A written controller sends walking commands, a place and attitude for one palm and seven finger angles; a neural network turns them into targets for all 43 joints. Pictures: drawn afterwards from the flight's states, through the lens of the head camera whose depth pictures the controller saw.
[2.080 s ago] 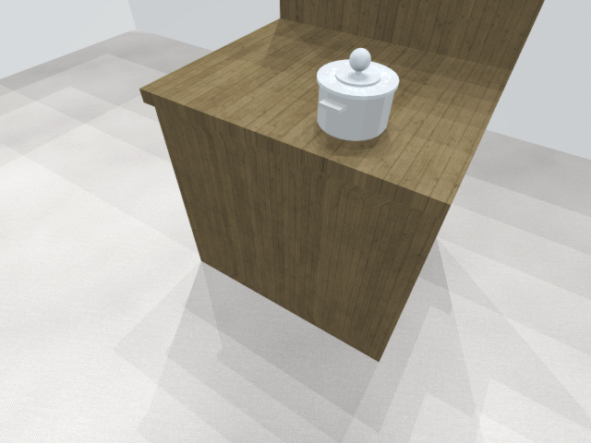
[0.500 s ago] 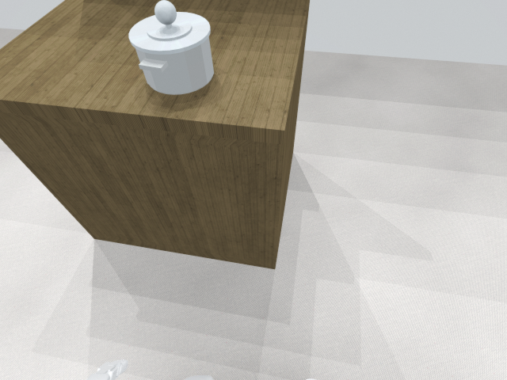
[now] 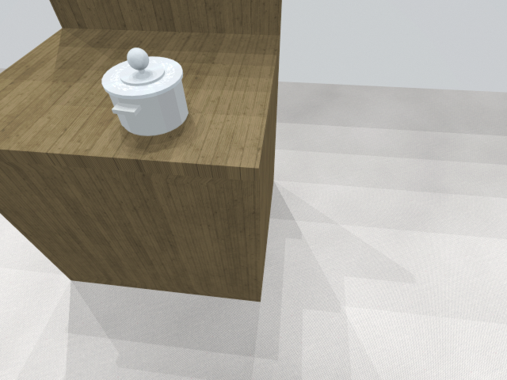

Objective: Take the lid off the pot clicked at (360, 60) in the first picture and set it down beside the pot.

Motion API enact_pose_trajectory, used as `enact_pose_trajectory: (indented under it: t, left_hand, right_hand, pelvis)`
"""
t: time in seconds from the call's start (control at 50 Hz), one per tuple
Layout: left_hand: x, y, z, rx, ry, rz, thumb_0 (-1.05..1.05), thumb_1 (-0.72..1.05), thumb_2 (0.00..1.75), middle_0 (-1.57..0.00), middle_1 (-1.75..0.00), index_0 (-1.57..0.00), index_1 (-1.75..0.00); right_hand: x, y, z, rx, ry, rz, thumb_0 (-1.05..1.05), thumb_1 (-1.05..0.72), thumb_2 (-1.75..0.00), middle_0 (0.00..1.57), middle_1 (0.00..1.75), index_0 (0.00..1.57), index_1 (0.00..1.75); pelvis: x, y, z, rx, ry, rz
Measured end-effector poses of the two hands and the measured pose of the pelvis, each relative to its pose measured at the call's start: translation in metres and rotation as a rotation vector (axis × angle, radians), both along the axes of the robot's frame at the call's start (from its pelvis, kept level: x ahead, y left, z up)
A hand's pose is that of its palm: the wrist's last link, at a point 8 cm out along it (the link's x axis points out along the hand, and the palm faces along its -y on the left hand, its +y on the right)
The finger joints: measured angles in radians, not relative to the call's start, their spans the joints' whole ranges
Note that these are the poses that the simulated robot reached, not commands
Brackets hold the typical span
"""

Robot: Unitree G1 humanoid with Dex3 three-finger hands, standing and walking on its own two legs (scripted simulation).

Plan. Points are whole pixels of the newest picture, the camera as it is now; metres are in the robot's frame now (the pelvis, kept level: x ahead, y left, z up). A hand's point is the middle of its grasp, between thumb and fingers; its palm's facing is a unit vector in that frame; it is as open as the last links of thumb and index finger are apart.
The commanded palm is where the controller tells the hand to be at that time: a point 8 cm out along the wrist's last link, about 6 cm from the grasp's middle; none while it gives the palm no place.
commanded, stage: take the last steps up to it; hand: left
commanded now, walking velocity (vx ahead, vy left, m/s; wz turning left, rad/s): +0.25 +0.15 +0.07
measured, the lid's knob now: (138, 59) +0.70 +0.28 +0.17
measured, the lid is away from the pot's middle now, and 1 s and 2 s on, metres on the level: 0.00 0.00 0.00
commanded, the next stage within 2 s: come to a stop and stand still in 0.32 s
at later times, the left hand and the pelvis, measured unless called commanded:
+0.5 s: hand out of the picture +0.14 +0.26 -0.18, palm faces +0.09 -0.97 -0.23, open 7.4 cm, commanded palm none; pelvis +0.14 +0.07 -0.01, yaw +0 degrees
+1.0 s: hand (115, 340) +0.23 +0.29 -0.17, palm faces +0.03 -0.97 -0.23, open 7.4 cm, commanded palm none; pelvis +0.15 +0.09 +0.00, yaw +0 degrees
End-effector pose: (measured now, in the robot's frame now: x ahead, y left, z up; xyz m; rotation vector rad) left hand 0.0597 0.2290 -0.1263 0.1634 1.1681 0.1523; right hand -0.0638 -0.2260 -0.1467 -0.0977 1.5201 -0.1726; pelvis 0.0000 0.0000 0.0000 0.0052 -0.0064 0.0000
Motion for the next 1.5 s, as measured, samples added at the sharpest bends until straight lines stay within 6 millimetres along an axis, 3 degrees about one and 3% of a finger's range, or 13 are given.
enact_pose_trajectory:
  t: [0.12, 0.26, 0.32, 0.4, 0.48, 0.56, 0.68, 0.8, 0.9, 1.06, 1.22, 1.36, 1.5]
  left_hand:
    - [-0.035, 0.017, 0.007, 0.028, 0.152, 0.078, -0.01, 0.93, 0.9, -0.2, -0.3, -0.2, -0.3]
    - [-0.059, 0.038, -0.004, -0.008, 0.329, 0.153, 0.0, 0.91, 0.9, -0.2, -0.3, -0.2, -0.3]
    - [-0.054, 0.053, -0.022, -0.026, 0.387, 0.161, 0.0, 0.91, 0.9, -0.2, -0.3, -0.2, -0.3]
    - [-0.011, 0.069, -0.029, -0.01, 0.356, 0.132, 0.01, 0.91, 0.9, -0.2, -0.3, -0.2, -0.3]
    - [0.056, 0.074, -0.019, 0.009, 0.212, 0.108, 0.01, 0.91, 0.9, -0.2, -0.3, -0.19, -0.3]
    - [0.108, 0.069, -0.015, 0.039, 0.094, 0.067, 0.0, 0.92, 0.9, -0.2, -0.3, -0.19, -0.3]
    - [0.147, 0.069, -0.007, 0.042, 0.093, 0.017, 0.01, 0.94, 0.9, -0.2, -0.3, -0.2, -0.3]
    - [0.167, 0.081, -0.01, 0.021, 0.079, 0.019, 0.0, 0.92, 0.9, -0.21, -0.3, -0.2, -0.3]
    - [0.168, 0.101, -0.022, 0.008, 0.093, 0.02, 0.0, 0.91, 0.9, -0.21, -0.3, -0.2, -0.3]
    - [0.151, 0.109, -0.011, 0.021, 0.117, 0.014, 0.0, 0.91, 0.9, -0.2, -0.3, -0.2, -0.3]
    - [0.116, 0.078, -0.008, 0.036, 0.155, -0.003, 0.0, 0.91, 0.9, -0.2, -0.3, -0.19, -0.3]
    - [0.08, 0.047, -0.009, -0.009, 0.212, 0.029, 0.0, 0.92, 0.9, -0.2, -0.3, -0.2, -0.3]
    - [0.057, 0.025, -0.014, -0.048, 0.261, 0.068, 0.0, 0.91, 0.9, -0.2, -0.3, -0.2, -0.3]
  right_hand:
    - [0.08, 0.002, 0.01, 0.005, -0.107, 0.033, 0.01, -0.91, -0.9, 0.2, 0.29, 0.2, 0.3]
    - [0.206, 0.028, 0.014, -0.013, -0.269, 0.141, 0.01, -0.91, -0.9, 0.19, 0.29, 0.2, 0.3]
    - [0.253, 0.042, 0.005, -0.051, -0.364, 0.173, 0.01, -0.91, -0.9, 0.19, 0.29, 0.2, 0.3]
    - [0.277, 0.06, 0.007, -0.051, -0.392, 0.167, 0.0, -0.91, -0.9, 0.19, 0.29, 0.2, 0.3]
    - [0.281, 0.075, 0.002, -0.011, -0.351, 0.147, 0.0, -0.92, -0.9, 0.19, 0.29, 0.2, 0.3]
    - [0.287, 0.074, -0.01, 0.011, -0.321, 0.116, 0.0, -0.93, -0.9, 0.2, 0.3, 0.2, 0.3]
    - [0.287, 0.068, -0.006, -0.003, -0.254, 0.046, 0.0, -0.94, -0.9, 0.2, 0.29, 0.2, 0.3]
    - [0.271, 0.071, 0.002, -0.052, -0.178, 0.034, 0.0, -0.92, -0.9, 0.2, 0.29, 0.2, 0.3]
    - [0.255, 0.082, 0.006, -0.087, -0.16, 0.041, 0.0, -0.92, -0.9, 0.19, 0.29, 0.2, 0.3]
    - [0.226, 0.096, 0.013, -0.061, -0.143, 0.047, 0.01, -0.91, -0.9, 0.2, 0.29, 0.2, 0.3]
    - [0.198, 0.072, -0.002, -0.018, -0.127, 0.003, 0.01, -0.91, -0.9, 0.2, 0.3, 0.2, 0.3]
    - [0.181, 0.06, -0.001, -0.007, -0.085, 0.01, 0.01, -0.91, -0.9, 0.2, 0.29, 0.2, 0.3]
    - [0.175, 0.057, 0.0, -0.004, -0.048, 0.02, 0.01, -0.91, -0.9, 0.19, 0.29, 0.2, 0.3]
  pelvis:
    - [0.034, 0.007, 0.011, 0.016, 0.008, 0.02]
    - [0.081, 0.038, 0.004, 0.019, 0.005, 0.022]
    - [0.103, 0.058, -0.014, -0.001, 0.0, 0.009]
    - [0.118, 0.065, -0.015, 0.03, -0.009, 0.0]
    - [0.134, 0.069, -0.008, 0.044, -0.003, 0.002]
    - [0.152, 0.066, -0.012, 0.069, -0.007, -0.003]
    - [0.173, 0.066, -0.004, 0.029, 0.003, -0.005]
    - [0.172, 0.077, 0.0, 0.015, 0.003, 0.0]
    - [0.165, 0.093, -0.005, 0.005, -0.004, -0.005]
    - [0.149, 0.091, 0.005, -0.001, 0.013, -0.003]
    - [0.134, 0.069, 0.001, 0.012, 0.003, -0.006]
    - [0.137, 0.054, 0.005, -0.002, -0.011, 0.004]
    - [0.141, 0.045, 0.006, -0.004, -0.015, 0.012]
